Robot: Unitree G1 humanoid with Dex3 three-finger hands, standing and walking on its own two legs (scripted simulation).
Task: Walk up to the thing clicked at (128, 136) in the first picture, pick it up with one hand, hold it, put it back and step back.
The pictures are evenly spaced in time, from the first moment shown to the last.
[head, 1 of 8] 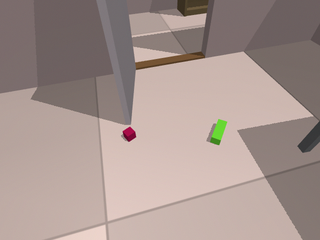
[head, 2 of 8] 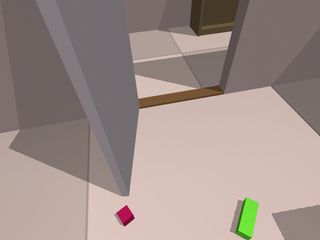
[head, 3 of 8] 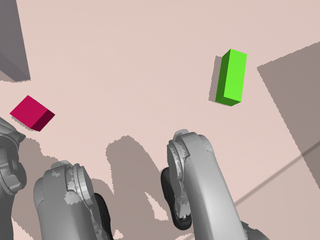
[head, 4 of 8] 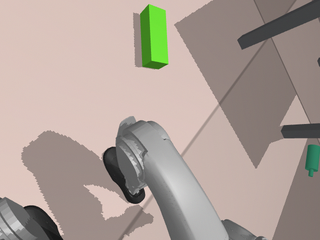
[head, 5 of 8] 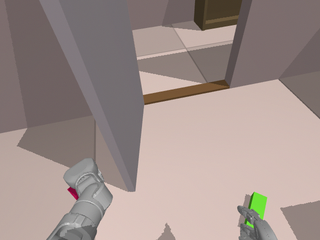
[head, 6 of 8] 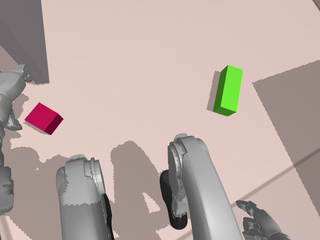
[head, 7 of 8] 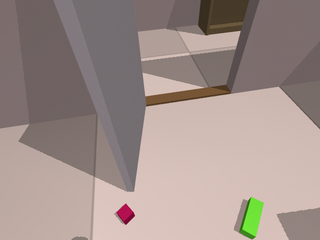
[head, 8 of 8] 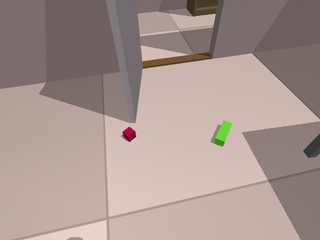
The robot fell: no
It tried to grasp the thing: yes
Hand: left
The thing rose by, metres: 0.67
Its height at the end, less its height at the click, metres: +0.00
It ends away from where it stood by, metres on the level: 0.04
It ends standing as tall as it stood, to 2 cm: yes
